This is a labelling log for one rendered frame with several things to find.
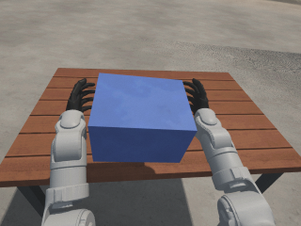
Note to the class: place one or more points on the carton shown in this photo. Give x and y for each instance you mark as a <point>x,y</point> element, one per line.
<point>140,119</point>

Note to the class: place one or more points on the right robot upper arm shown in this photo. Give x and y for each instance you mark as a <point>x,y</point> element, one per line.
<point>246,208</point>

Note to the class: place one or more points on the table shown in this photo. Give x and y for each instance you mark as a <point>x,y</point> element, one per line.
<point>259,144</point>

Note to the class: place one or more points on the left robot hand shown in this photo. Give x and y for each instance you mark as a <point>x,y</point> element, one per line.
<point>75,101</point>

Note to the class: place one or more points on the right robot forearm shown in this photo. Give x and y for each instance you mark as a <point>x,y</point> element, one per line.
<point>229,173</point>

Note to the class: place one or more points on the left robot upper arm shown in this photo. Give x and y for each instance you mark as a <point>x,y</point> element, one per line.
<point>77,217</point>

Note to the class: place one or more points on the right robot hand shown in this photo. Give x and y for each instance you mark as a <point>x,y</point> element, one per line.
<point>199,99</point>

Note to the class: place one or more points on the left robot forearm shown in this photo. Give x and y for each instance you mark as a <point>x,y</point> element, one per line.
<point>68,161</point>

